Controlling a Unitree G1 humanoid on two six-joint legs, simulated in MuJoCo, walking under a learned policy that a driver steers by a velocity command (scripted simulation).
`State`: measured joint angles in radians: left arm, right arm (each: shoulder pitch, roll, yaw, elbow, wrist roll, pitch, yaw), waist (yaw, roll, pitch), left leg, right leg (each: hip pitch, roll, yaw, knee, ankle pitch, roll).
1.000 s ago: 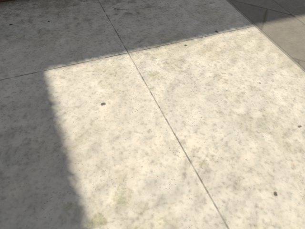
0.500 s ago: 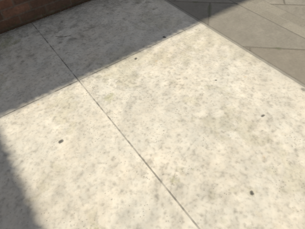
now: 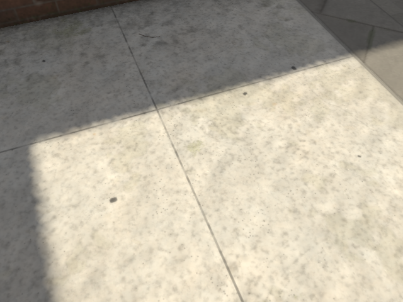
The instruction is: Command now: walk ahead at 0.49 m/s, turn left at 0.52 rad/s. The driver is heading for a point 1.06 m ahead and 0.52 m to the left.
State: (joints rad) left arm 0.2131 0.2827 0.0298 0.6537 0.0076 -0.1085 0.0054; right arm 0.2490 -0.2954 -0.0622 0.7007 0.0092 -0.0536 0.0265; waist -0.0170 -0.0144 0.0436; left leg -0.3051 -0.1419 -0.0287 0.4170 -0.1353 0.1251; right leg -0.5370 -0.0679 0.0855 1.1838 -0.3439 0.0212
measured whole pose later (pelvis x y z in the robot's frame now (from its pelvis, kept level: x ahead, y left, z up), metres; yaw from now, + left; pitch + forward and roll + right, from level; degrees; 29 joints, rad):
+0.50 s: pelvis +0.27 -0.06 +0.01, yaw +18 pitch +1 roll -1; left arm 0.30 0.26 0.05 0.72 0.01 -0.10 0.00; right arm 0.25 -0.32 -0.07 0.65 0.03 -0.01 0.01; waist 0.03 0.06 0.02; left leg -0.61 0.05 -0.06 1.17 -0.29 -0.01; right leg -0.19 0.01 -0.07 0.39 -0.21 -0.02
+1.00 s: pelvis +0.49 +0.10 +0.00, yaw +36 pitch +1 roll +0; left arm 0.15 0.32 0.04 0.69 0.01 -0.11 0.00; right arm 0.29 -0.28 -0.06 0.65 0.01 -0.04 0.02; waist -0.03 -0.03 0.05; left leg -0.27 -0.11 -0.05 0.41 -0.17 0.11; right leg -0.58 -0.09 0.06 1.09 -0.30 0.04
